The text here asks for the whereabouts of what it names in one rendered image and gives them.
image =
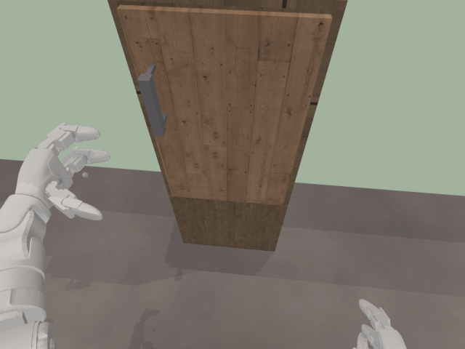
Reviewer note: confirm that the robot left forearm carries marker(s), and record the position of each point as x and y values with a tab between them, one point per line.
23	220

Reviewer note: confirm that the cupboard door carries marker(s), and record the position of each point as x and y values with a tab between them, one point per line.
236	86

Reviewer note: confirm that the left robot upper arm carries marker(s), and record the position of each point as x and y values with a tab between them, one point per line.
33	335

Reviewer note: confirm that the handle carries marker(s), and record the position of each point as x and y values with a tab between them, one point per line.
152	105

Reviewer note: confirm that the robot right hand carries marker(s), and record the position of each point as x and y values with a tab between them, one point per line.
383	336

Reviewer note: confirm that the robot left hand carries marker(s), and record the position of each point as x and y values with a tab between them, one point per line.
42	167

